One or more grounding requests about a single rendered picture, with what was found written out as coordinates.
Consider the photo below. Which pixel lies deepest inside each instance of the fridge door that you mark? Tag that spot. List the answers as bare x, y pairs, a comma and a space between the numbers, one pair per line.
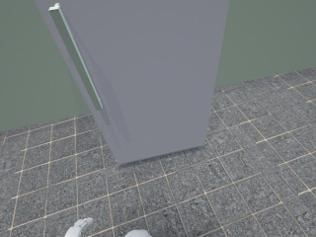
153, 64

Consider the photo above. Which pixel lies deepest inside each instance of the robot left hand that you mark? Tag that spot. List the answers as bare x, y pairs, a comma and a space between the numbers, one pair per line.
79, 227

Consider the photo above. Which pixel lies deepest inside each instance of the handle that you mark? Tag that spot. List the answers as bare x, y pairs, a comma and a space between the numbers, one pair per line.
64, 31

